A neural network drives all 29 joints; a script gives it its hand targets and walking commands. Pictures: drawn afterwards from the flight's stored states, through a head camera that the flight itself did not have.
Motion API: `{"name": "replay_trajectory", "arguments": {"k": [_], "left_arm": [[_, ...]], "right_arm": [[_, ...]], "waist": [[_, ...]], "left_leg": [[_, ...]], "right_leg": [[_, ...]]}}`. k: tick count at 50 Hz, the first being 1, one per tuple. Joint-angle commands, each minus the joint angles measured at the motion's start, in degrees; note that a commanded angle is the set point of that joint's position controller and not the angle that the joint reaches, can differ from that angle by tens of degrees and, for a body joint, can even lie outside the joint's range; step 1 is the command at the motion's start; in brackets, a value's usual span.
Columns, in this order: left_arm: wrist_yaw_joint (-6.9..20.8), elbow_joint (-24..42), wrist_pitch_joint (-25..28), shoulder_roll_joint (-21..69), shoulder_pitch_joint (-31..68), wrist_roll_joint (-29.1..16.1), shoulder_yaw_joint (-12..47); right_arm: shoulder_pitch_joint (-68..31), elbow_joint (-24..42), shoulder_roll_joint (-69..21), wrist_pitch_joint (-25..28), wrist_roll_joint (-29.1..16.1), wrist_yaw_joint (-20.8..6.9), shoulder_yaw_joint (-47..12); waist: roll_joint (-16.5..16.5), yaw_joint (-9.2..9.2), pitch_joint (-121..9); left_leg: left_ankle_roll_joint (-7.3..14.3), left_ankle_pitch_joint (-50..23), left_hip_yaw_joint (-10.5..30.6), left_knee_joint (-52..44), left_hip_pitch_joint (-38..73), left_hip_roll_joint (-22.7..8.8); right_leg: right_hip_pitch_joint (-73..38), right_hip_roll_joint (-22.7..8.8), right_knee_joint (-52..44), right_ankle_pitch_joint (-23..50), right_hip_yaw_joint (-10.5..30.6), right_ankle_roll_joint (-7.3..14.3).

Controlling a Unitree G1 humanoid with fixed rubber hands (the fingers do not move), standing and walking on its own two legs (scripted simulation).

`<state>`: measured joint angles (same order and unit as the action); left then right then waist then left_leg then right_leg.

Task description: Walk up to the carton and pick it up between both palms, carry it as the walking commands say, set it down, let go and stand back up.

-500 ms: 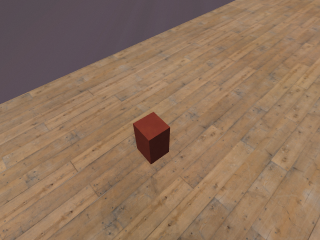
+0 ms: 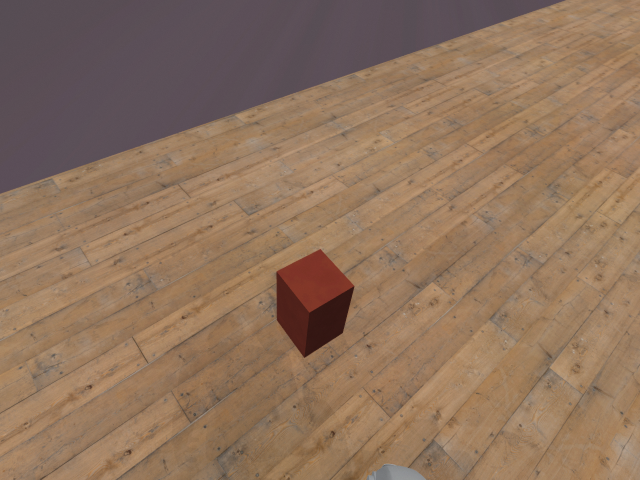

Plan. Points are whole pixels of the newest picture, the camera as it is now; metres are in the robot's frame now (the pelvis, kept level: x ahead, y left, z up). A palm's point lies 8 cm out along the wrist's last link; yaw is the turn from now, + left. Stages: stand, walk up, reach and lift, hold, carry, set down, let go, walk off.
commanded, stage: walk up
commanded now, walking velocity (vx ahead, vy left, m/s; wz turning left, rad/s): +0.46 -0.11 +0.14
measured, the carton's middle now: (312, 304) +0.75 -0.02 -0.63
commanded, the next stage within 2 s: none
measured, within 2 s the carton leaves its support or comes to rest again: neither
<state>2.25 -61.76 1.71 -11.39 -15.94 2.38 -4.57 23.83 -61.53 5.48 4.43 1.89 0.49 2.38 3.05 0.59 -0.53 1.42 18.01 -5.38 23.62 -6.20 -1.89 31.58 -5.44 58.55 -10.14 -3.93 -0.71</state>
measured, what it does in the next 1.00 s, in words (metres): walks ahead: right foot, then left foot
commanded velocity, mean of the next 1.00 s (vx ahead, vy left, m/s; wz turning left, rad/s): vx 0.16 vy -0.01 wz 0.01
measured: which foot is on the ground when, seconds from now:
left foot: down 0.00-0.26, up 0.28-0.56, down 0.58-1.00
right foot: up 0.00-0.24, down 0.26-1.00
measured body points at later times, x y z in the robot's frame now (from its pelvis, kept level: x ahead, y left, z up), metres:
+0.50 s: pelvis +0.19 -0.04 -0.01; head +0.23 -0.03 +0.44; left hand +0.26 +0.19 -0.17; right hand +0.21 -0.25 -0.17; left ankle +0.19 +0.08 -0.71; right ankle +0.25 -0.14 -0.74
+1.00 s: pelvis +0.27 +0.02 +0.00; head +0.28 +0.04 +0.45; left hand +0.22 +0.21 -0.17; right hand +0.31 -0.21 -0.15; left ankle +0.26 +0.08 -0.74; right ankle +0.25 -0.14 -0.74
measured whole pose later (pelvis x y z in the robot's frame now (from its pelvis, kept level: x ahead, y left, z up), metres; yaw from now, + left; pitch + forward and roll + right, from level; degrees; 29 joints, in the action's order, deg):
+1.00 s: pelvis +0.27 +0.02 +0.00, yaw +1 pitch -2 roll +0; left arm -2.5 -69.4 -0.2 -5.8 -17.4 0.3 -0.9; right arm 12.3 -63.9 7.3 1.3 0.4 3.1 1.6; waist 2.7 -1.8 3.0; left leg 4.8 12.7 -7.5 20.1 -6.0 3.0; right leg 6.1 -6.3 21.5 -12.9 -5.1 -4.2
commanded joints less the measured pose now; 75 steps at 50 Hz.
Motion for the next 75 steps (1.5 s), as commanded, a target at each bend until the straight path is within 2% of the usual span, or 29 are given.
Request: {"name": "replay_trajectory", "arguments": {"k": [1, 4, 5, 6, 8, 11, 12, 13, 14, 15, 18, 21, 24, 26, 27, 28, 29, 30, 31, 32, 35, 44, 48, 52, 63, 66, 73, 74, 75], "left_arm": [[0.2, 6.5, 0.3, 0.5, 6.2, -0.3, 0.5], [-0.1, 8.1, 0.3, 0.3, 13.3, -0.9, 0.9], [0.0, 7.9, 0.4, 0.6, 12.3, -1.4, 0.7], [-0.1, 8.1, 0.1, -0.3, 13.4, -1.2, 0.6], [-0.1, 8.5, 0.0, 1.2, 14.9, -1.6, 1.1], [-0.9, 6.9, 0.6, 0.3, 8.3, -1.0, 1.0], [-1.3, 4.3, 1.5, -0.5, 1.1, -1.2, 0.7], [-1.5, 3.6, 2.6, -7.7, -7.5, -0.3, -0.5], [-1.7, 1.7, 2.9, -12.1, -13.0, -0.1, -0.9], [-2.5, 0.1, 2.5, -16.5, -15.3, -0.8, -2.1], [-2.8, 3.8, 1.7, -5.6, 1.2, -0.9, -0.4], [-3.3, 4.0, 2.0, -3.8, 3.4, -0.7, 0.7], [-3.1, 4.0, 1.2, -4.3, 3.4, -0.5, 0.3], [-2.6, 3.6, 1.3, -4.0, 3.8, -0.7, 0.2], [-2.7, 3.7, 1.0, -2.7, 3.9, -1.6, 0.5], [-2.9, 3.1, 0.6, -1.7, 4.4, -1.7, 0.9], [-2.7, 2.8, 0.3, -2.2, 4.6, -2.0, 0.8], [-2.9, 3.0, 0.2, 1.3, 4.8, -2.4, 1.9], [-3.2, 2.1, -0.3, 1.6, -0.3, -2.9, 2.0], [-3.7, -1.0, -0.9, -0.2, -3.7, -2.9, 1.2], [-3.1, -3.4, -1.2, -0.1, -3.4, -1.9, 2.3], [-4.5, -6.8, -1.4, 1.2, -5.4, -1.9, 3.0], [-5.1, -7.2, -1.5, 0.4, -7.7, -2.2, 3.1], [-5.1, -7.1, -1.8, 0.6, -6.0, -1.4, 2.7], [-5.4, -7.5, -1.9, 3.8, -7.2, -2.0, 3.3], [-5.3, -6.9, -1.6, 3.2, -5.5, -2.2, 2.9], [-5.4, -6.0, -1.4, 3.1, -6.8, -1.9, 2.8], [-5.2, -5.9, -1.6, 2.6, -6.7, -2.1, 2.7], [-5.3, -6.8, -1.7, 3.4, -8.4, -1.3, 2.9]], "right_arm": [[6.5, 0.8, 6.8, 1.8, -0.7, 0.9, 0.8], [10.4, -2.0, 7.7, 2.0, 0.0, 1.2, 1.1], [9.5, -2.2, 9.0, 1.6, 0.1, 1.1, 1.1], [9.3, -1.7, 9.0, 1.5, -0.1, 1.2, 1.5], [9.4, -3.9, 7.7, 1.3, -0.7, 1.4, 1.0], [9.8, -4.8, 8.0, 0.7, -1.2, 1.3, 0.6], [8.8, -4.5, 8.2, 0.6, -1.1, 1.1, 0.4], [9.8, -4.4, 7.5, 0.0, -2.2, 1.1, 0.5], [9.8, -3.1, 3.7, -0.2, -1.6, 1.0, 0.9], [9.6, -1.1, 4.3, -0.5, -2.5, 1.2, 1.7], [5.4, -1.0, 2.5, -1.8, -0.5, 0.6, 1.1], [6.6, -1.1, 1.3, -3.0, -0.4, 0.6, 0.3], [4.1, 0.1, -1.4, -3.8, -0.4, 0.3, 0.1], [1.7, 2.3, 0.9, -4.1, -0.2, 0.3, 0.3], [3.0, 0.9, -1.0, -3.6, -0.2, 0.7, 0.0], [3.2, 0.8, -0.1, -3.7, -0.2, 0.5, 0.2], [3.8, 1.8, 2.8, -2.5, -0.1, 0.7, 0.7], [4.2, 2.3, 8.4, -1.4, 0.8, 0.9, 1.4], [-2.9, 2.9, 8.7, -1.7, -0.2, 1.4, 0.6], [-8.0, 4.5, 7.3, -1.5, -0.4, 1.2, 0.0], [-8.5, 3.3, 6.8, -1.6, -1.2, 1.8, -0.4], [-7.6, 0.2, 8.1, -2.6, -1.5, 2.3, 0.2], [-6.3, -1.6, 5.9, -2.6, -1.9, 2.5, -0.5], [-5.5, -2.9, 6.4, -2.7, -0.9, 2.4, -0.4], [-0.7, -5.2, 6.2, -2.6, -0.9, 2.5, -0.7], [0.9, -6.1, 4.6, -2.5, -1.4, 2.6, -0.9], [-0.4, -5.5, 3.0, -2.5, -1.4, 2.5, -1.1], [0.1, -5.6, 4.2, -2.2, -0.5, 2.2, -1.1], [-1.3, -5.0, 5.1, -2.4, -0.7, 2.3, -0.7]], "waist": [[-10.5, 1.2, 11.8], [-10.7, 3.09, 10.9], [-15.9, 2.73, 10.0], [-11.0, 2.84, 9.1], [-13.8, 2.33, 9.4], [-13.2, 0.0, 7.2], [-10.6, -3.98, 0.8], [-7.9, -7.98, -6.4], [3.3, -7.72, -11.6], [7.2, -9.01, -17.0], [2.1, -2.37, -2.0], [3.8, -0.36, -0.6], [1.9, 0.81, -0.2], [6.3, 0.99, 1.0], [1.9, 1.12, 1.7], [3.3, 2.08, 2.5], [0.7, 2.8, 1.0], [-8.7, 3.82, 2.8], [-19.2, -1.19, 4.6], [-9.9, -3.26, 5.0], [-9.1, -2.14, 5.1], [-1.1, -1.07, 3.7], [-6.1, -1.6, 1.8], [-2.4, -0.94, 4.6], [-5.2, -1.14, 7.2], [0.1, -0.54, 6.4], [-1.0, -1.13, 5.2], [-5.2, -0.23, 3.0], [-1.0, -1.29, 5.3]], "left_leg": [[4.1, -10.4, 12.3, -16.5, -2.3, -15.2], [3.0, -32.9, 8.8, -12.9, 6.0, -13.8], [2.8, -38.6, 5.5, -11.5, 6.7, -13.7], [3.3, -38.2, 6.7, -11.1, 6.8, -14.8], [3.3, -42.2, 5.2, -9.2, 5.8, -15.2], [2.5, -50.3, 3.8, 1.1, 3.4, -13.5], [1.1, -45.1, 2.9, 7.5, 1.0, -10.7], [-0.8, -22.1, -0.9, 23.1, -8.9, -5.3], [-2.2, 15.6, -0.1, 42.2, -18.7, 0.0], [-2.6, 14.3, 5.4, 54.1, -23.0, 1.0], [-1.3, 8.1, 6.0, 46.9, -20.7, -4.7], [-1.2, 6.8, 3.7, 35.1, -15.1, -4.2], [-1.7, 7.4, 2.2, 24.1, -10.2, -3.9], [-2.4, -0.2, 2.5, 15.8, -6.6, -3.6], [-2.7, -5.0, 0.3, 11.3, -2.8, -1.6], [-2.0, -6.9, 0.2, 7.0, -0.2, -0.9], [-2.2, -6.4, 1.7, 3.0, 6.3, -0.9], [-0.5, -7.5, 12.8, -4.5, 5.8, -11.5], [3.6, -25.1, 18.2, -7.9, -5.7, -16.4], [4.4, -28.2, 13.3, -5.5, -9.0, -13.5], [0.1, -21.5, 7.4, -6.6, -5.5, -7.3], [1.5, -23.5, 6.5, -7.2, 3.7, -5.8], [0.8, -24.5, 7.0, -8.5, 3.5, -5.6], [2.0, -25.2, 6.4, -8.1, 2.3, -5.4], [0.6, -28.3, 5.5, -7.6, 0.3, -4.2], [1.6, -21.5, 6.5, -7.8, -3.0, -4.2], [1.6, -20.2, 6.3, -7.7, -0.9, -4.4], [1.0, -20.6, 6.8, -8.1, -0.5, -5.0], [2.0, -15.4, 6.9, -8.4, -0.8, -4.5]], "right_leg": [[8.3, -1.3, -7.1, 3.2, -0.9, -1.4], [7.2, 0.8, -17.1, 4.8, -2.6, -0.3], [5.7, 1.3, -18.8, 3.9, -2.6, -0.2], [4.0, 1.5, -18.5, 4.7, -2.8, 0.2], [-1.6, 1.7, -21.6, 4.6, -2.6, 1.2], [-13.4, 5.0, -27.5, 2.7, -5.2, 2.4], [-25.3, 5.0, -30.5, 9.9, -4.6, 3.6], [-39.3, -7.9, -28.1, 17.8, 6.1, 4.1], [-46.3, -21.4, -31.3, 34.2, 23.0, 8.4], [-47.2, -25.3, -34.6, 32.7, 30.3, 15.9], [-23.8, -16.8, -43.2, 6.0, 18.0, 12.2], [-19.1, -12.6, -43.3, 15.3, 8.7, 9.7], [-13.5, -12.5, -45.2, 2.9, 8.8, 10.7], [-10.3, -11.3, -46.4, -7.7, 9.2, 9.3], [-8.8, -11.0, -46.1, -9.1, 8.9, 8.5], [-6.9, -8.9, -43.4, -13.2, 6.9, 7.5], [-3.8, -5.6, -39.8, -17.4, 3.9, 5.2], [-1.8, -0.9, -32.0, -14.3, -0.5, 1.7], [-12.2, 1.6, -30.0, -10.9, -0.2, 0.2], [-20.3, 0.8, -33.6, -4.6, 1.3, 0.4], [-22.1, -1.1, -37.7, 2.8, 1.9, -0.8], [-20.9, -1.6, -39.3, 3.6, -0.2, -1.9], [-22.3, -2.3, -38.1, 3.3, 0.1, -1.6], [-22.4, -2.6, -39.4, 3.2, -0.5, -1.7], [-21.4, -3.0, -37.9, 3.5, -1.4, -2.9], [-23.4, -2.8, -37.6, 4.8, -0.4, -2.7], [-22.2, -2.4, -38.2, 2.0, 1.1, -1.4], [-23.2, -2.7, -38.2, 2.3, 0.5, -1.8], [-22.2, -2.8, -38.9, 2.5, -0.3, -2.1]]}}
